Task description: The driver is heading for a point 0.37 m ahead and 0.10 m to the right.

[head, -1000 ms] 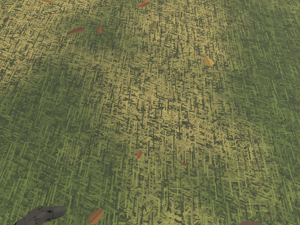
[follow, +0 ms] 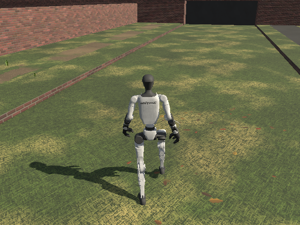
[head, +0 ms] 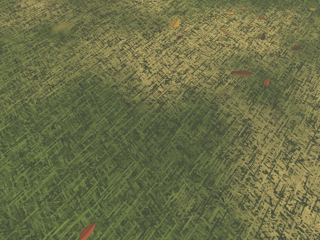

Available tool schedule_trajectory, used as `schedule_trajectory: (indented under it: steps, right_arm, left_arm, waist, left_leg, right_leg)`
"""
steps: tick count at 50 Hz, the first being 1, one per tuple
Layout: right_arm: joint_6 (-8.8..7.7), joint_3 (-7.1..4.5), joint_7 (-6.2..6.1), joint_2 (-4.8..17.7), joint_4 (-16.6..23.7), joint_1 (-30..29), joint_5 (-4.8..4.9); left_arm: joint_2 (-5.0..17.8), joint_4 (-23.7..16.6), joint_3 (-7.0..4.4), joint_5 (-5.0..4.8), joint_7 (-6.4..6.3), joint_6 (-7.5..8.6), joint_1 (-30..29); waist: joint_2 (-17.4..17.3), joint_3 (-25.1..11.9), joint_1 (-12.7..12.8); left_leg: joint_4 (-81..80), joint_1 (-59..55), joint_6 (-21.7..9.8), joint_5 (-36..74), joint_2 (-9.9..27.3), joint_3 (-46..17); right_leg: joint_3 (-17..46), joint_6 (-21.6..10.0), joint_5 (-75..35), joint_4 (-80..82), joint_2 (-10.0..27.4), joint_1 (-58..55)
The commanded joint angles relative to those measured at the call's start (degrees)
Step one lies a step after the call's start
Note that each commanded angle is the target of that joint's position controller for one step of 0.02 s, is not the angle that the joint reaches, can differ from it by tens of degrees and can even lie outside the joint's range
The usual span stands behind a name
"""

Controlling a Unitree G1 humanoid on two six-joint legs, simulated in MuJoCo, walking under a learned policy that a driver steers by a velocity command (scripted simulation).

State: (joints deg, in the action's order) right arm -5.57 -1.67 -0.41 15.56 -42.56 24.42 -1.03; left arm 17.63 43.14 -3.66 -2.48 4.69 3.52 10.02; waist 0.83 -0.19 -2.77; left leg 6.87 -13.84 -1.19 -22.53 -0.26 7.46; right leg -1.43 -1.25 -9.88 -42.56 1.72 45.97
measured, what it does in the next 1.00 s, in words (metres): walks ahead, turning right: right foot, then left foot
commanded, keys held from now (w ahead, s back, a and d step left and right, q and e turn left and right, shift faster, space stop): w+e+shift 0.16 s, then shift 0.84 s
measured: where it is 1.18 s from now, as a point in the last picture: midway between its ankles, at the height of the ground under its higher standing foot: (176, 225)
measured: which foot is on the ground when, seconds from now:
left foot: down 0.00-0.10, up 0.12-0.50, down 0.52-1.00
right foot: up 0.00-0.10, down 0.12-0.52, up 0.54-0.82, down 0.84-1.00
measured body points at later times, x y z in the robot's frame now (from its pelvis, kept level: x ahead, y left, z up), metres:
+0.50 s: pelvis +0.39 -0.04 +0.00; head +0.43 -0.05 +0.45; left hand +0.53 +0.22 -0.11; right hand +0.53 -0.32 -0.07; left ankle +0.63 +0.01 -0.70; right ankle +0.25 -0.09 -0.72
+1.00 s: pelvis +0.53 -0.07 +0.01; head +0.53 -0.08 +0.46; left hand +0.69 +0.15 -0.12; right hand +0.58 -0.34 -0.11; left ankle +0.63 +0.01 -0.72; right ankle +0.49 -0.19 -0.72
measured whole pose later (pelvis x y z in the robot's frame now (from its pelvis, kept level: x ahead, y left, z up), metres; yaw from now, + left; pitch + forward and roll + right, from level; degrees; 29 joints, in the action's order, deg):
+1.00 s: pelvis +0.53 -0.07 +0.01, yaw -19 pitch -1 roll +1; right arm -1.1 -1.0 -0.2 13.0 -44.9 10.7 -1.2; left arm 13.0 48.3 -1.3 1.1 -1.7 -0.4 15.4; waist -1.1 0.5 -0.3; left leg 29.3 19.4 -1.4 -9.2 -2.4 -0.3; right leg 2.5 1.1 18.3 -33.1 0.8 14.4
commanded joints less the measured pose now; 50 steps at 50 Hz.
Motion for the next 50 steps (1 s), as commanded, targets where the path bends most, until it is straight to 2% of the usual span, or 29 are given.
schedule_trajectory:
  steps: [1, 3, 5, 6, 7, 8, 9, 10, 11, 13, 14, 16, 19, 22, 24, 26, 27, 28, 29, 30, 31, 33, 36, 39, 41, 43, 44, 46, 50]
  right_arm:
    - [0.18, -2.38, -0.91, 10.0, 1.2, 0.4, 0.09]
    - [1.78, -2.89, -2.24, 12.6, 0.6, 0.9, -0.45]
    - [2.9, -3.54, -2.85, 15.1, 1.6, -2.7, -0.82]
    - [1.99, -3.39, -2.6, 14.9, 2.8, -5.0, -0.62]
    - [-0.31, 0.22, -0.63, 1.9, 5.7, 2.1, -0.64]
    - [-3.68, 0.95, 0.32, 5.3, 7.7, -5.1, 1.92]
    - [-5.17, -0.11, 0.76, 8.9, 10.0, -12.3, 4.06]
    - [-5.79, 0.27, 0.61, 8.4, 10.8, -13.2, 4.11]
    - [-5.63, 0.12, 0.38, 7.6, 9.8, -13.2, 2.63]
    - [-3.23, -0.64, 0.56, 8.7, 7.8, -8.0, 1.51]
    - [-2.18, -0.68, 0.56, 8.6, 7.6, -7.3, 0.82]
    - [-1.52, 0.17, 0.29, 5.8, 8.8, -10.0, -0.78]
    - [-1.99, 1.21, 0.73, 2.3, 8.8, -15.9, -0.96]
    - [-2.41, 0.21, 1.5, 4.1, 10.5, -21.2, -0.06]
    - [-2.7, -1.33, 1.78, 7.0, 9.4, -18.0, -0.27]
    - [-3.21, -2.55, 1.81, 8.7, 5.7, -6.6, -1.0]
    - [-3.43, -2.73, 1.6, 11.9, 6.1, -4.3, -2.59]
    - [-2.59, -1.66, 1.8, 8.7, 5.5, -4.1, -2.85]
    - [-1.65, -1.38, 2.22, 6.4, 5.6, -3.2, -0.93]
    - [-0.58, -1.39, 2.08, 6.1, 6.4, -7.9, 0.24]
    - [0.39, -0.6, 1.94, 4.5, 6.9, -12.3, 0.46]
    - [1.63, -0.24, 1.65, 4.3, 6.7, -17.1, -0.43]
    - [2.23, -0.83, 1.36, 4.9, 5.1, -16.8, -0.98]
    - [2.9, -1.08, 0.87, 5.5, 4.0, -16.4, 0.01]
    - [3.54, -0.85, 0.6, 5.0, 3.4, -17.2, 0.33]
    - [3.56, -0.2, 0.69, 3.2, 2.1, -15.4, -0.2]
    - [3.68, -0.67, 0.64, 3.7, 2.4, -14.2, -0.02]
    - [3.59, -0.59, 0.26, 2.7, 2.1, -15.2, -0.21]
    - [3.86, -0.79, -0.15, 2.5, 0.4, -13.8, -0.07]
  left_arm:
    - [1.8, -8.3, 0.73, -0.24, 1.56, 2.0, -13.3]
    - [3.9, -9.3, 0.02, -0.77, 1.18, 1.57, -10.2]
    - [10.3, -5.8, -2.53, -0.85, 0.26, 0.36, 9.8]
    - [13.6, -3.5, -4.34, -0.69, -0.96, -0.55, 21.6]
    - [16.8, -2.4, -4.66, -0.29, -1.93, -0.7, 21.4]
    - [12.2, -4.4, -3.62, 0.47, -2.57, -0.07, 21.3]
    - [10.1, -4.2, -3.03, 2.08, -3.07, 0.54, 21.1]
    - [9.1, -5.0, -2.55, 2.53, -2.93, 1.17, 16.5]
    - [7.6, -6.3, -2.03, 2.64, -2.76, 1.52, 10.8]
    - [5.8, -8.3, -1.12, 3.28, -3.38, 1.37, 3.9]
    - [5.2, -7.8, -0.76, 2.4, -3.81, 1.4, 3.1]
    - [6.1, -6.4, -0.52, 2.2, -4.58, 1.81, 2.8]
    - [6.2, -3.4, -0.59, 1.35, -5.59, 1.04, 8.3]
    - [6.3, -0.8, -0.56, 1.09, -5.99, -0.07, 12.0]
    - [5.8, -0.4, -0.6, 1.93, -6.45, -0.86, 10.5]
    - [4.9, -1.7, -0.41, 2.58, -6.32, -1.71, 6.4]
    - [1.9, -2.8, 0.58, 3.38, -5.86, -1.65, 11.4]
    - [-1.1, 0.6, 1.78, 2.2, -5.12, -1.59, 23.7]
    - [4.1, 2.0, 0.98, 1.2, -4.66, -2.28, 22.9]
    - [6.7, 0.6, 0.13, 0.67, -4.86, -3.46, 15.6]
    - [7.3, -1.0, -0.14, 1.22, -5.43, -4.69, 9.0]
    - [4.9, -2.0, 0.09, 1.83, -6.13, -6.67, 6.8]
    - [1.0, 0.3, 1.05, 2.79, -6.79, -6.54, 10.1]
    - [1.8, 1.4, 0.77, 2.76, -6.7, -6.35, 9.5]
    - [1.5, 1.9, 0.7, 3.58, -6.39, -6.23, 8.8]
    - [3.0, 0.4, 0.73, 4.81, -6.59, -5.79, 6.4]
    - [6.0, 1.3, -0.14, 4.04, -6.67, -5.51, 5.5]
    - [1.7, 1.5, 0.98, 3.94, -6.6, -4.05, 3.6]
    - [1.8, 2.3, 1.04, 3.22, -6.58, -2.07, 4.3]
  waist:
    - [-6.3, 10.6, -1.9]
    - [-10.7, 5.0, 1.5]
    - [-12.5, -6.1, 12.0]
    - [-7.2, -10.9, 18.2]
    - [16.5, -13.3, 8.9]
    - [9.2, -22.0, 12.7]
    - [4.9, -12.5, 13.3]
    - [-3.5, -6.0, 8.8]
    - [-7.0, -1.4, 5.1]
    - [-3.8, 1.2, 0.1]
    - [-3.1, 2.6, -0.6]
    - [-1.9, 4.3, -0.5]
    - [0.2, -0.7, 4.7]
    - [4.0, -1.5, 7.5]
    - [5.3, -2.8, 5.1]
    - [3.2, -6.7, -1.5]
    - [-7.0, -14.3, 0.4]
    - [-18.2, -23.7, 3.9]
    - [-11.7, -26.5, 1.9]
    - [-6.3, -19.9, 1.4]
    - [-1.7, -12.3, 1.6]
    - [-5.2, -4.4, 4.3]
    - [-8.7, -5.4, 4.9]
    - [-8.0, -7.8, 4.4]
    - [-7.5, -5.3, 5.1]
    - [-4.3, -1.1, 4.4]
    - [2.9, 1.4, 1.7]
    - [4.8, 1.3, 1.5]
    - [1.7, 0.4, 1.8]
  left_leg:
    - [-0.2, 7.9, -1.5, 47.0, 13.6, 3.9]
    - [11.4, 0.7, -0.4, 83.0, 14.5, 5.0]
    - [35.8, 5.7, -0.8, 97.7, 15.1, 4.5]
    - [53.6, 22.0, -0.1, 83.0, 12.1, 3.7]
    - [81.7, 55.4, 4.0, -1.1, -0.5, -3.1]
    - [87.0, 59.7, 0.9, -4.1, -4.2, -15.8]
    - [83.5, 62.7, -1.4, -0.5, -1.1, -17.3]
    - [77.0, 59.4, -2.1, 2.7, 1.5, -17.0]
    - [72.7, 55.8, -1.5, 2.7, 2.9, -15.8]
    - [68.9, 48.5, 1.1, 2.6, 5.9, -14.4]
    - [64.0, 46.9, 2.6, 3.0, 6.7, -12.5]
    - [51.6, 43.1, 4.8, 9.4, 4.7, -7.9]
    - [31.6, 35.8, 5.5, 32.3, 0.0, -5.1]
    - [21.3, 35.3, 3.6, 41.2, -1.3, -7.6]
    - [19.5, 33.9, 1.7, 38.6, -1.1, -9.8]
    - [16.6, 24.1, 0.0, 45.8, 0.0, -9.0]
    - [22.9, 8.1, -6.0, 68.2, 11.2, -19.5]
    - [23.9, -3.7, -17.5, 76.3, 24.6, -38.4]
    - [21.4, -2.1, -17.7, 61.3, 23.4, -42.4]
    - [18.8, 5.0, -15.7, 43.7, 21.1, -38.5]
    - [15.2, 15.3, -13.2, 30.9, 17.9, -34.2]
    - [9.9, 30.4, -9.7, 17.6, 12.6, -28.0]
    - [9.0, 34.2, -9.7, 21.8, 9.3, -21.1]
    - [9.0, 33.5, -10.0, 11.2, 10.3, -21.3]
    - [8.0, 38.2, -7.4, -3.2, 8.5, -20.3]
    - [10.2, 41.1, -2.7, -10.3, 5.5, -18.2]
    - [12.4, 36.8, -0.8, -6.2, 1.7, -13.5]
    - [17.5, 28.1, -0.1, 3.7, 0.9, -11.9]
    - [18.9, 27.1, -1.8, 11.2, 1.4, -12.0]
  right_leg:
    - [-6.0, -3.4, 2.9, 5.8, -2.4, -2.8]
    - [-10.5, -6.1, 11.4, 4.6, -7.2, -7.8]
    - [-9.1, -9.6, 17.2, 2.0, -9.6, -30.5]
    - [-1.6, -11.7, 18.5, 5.2, -8.2, -52.3]
    - [30.5, -24.2, 42.5, 8.2, 7.9, -74.5]
    - [52.9, -26.0, 57.5, 22.9, 12.7, -74.8]
    - [49.9, -21.3, 49.1, 28.3, 13.0, -68.5]
    - [43.4, -19.5, 35.4, 28.4, 12.0, -57.5]
    - [35.9, -18.9, 20.3, 27.5, 9.7, -47.1]
    - [24.7, -18.6, -0.8, 28.3, 6.8, -34.2]
    - [20.2, -17.7, -7.7, 29.1, 5.9, -29.3]
    - [11.7, -15.3, -19.7, 28.7, 0.9, -21.3]
    - [5.6, -10.7, -13.7, 25.7, -3.7, -24.3]
    - [10.3, -8.7, -3.3, 23.7, 0.0, -32.4]
    - [13.1, -7.2, -2.3, 18.3, 1.9, -38.2]
    - [11.2, -3.8, -6.1, 3.1, -0.7, -39.7]
    - [10.8, -0.8, 12.9, -13.8, -5.1, -29.8]
    - [11.9, 2.8, 49.9, -31.3, -10.2, -19.7]
    - [15.9, 3.1, 48.8, -35.2, -7.5, -18.3]
    - [13.8, 3.8, 45.1, -36.1, -4.8, -16.0]
    - [10.5, 4.3, 41.9, -32.6, -3.0, -15.1]
    - [7.9, 4.3, 37.8, -21.1, -0.2, -20.4]
    - [4.4, 4.7, 37.5, -7.1, -0.8, -29.1]
    - [4.0, 3.3, 27.8, 2.6, -0.3, -34.0]
    - [2.5, 1.5, 21.9, 9.3, -1.1, -38.4]
    - [7.8, -1.3, 23.1, 15.9, 3.5, -37.4]
    - [8.9, -3.0, 34.0, 17.3, 3.4, -28.7]
    - [9.0, -1.8, 38.2, 20.8, 3.1, -22.4]
    - [7.6, 0.1, 27.3, 18.1, 2.1, -25.7]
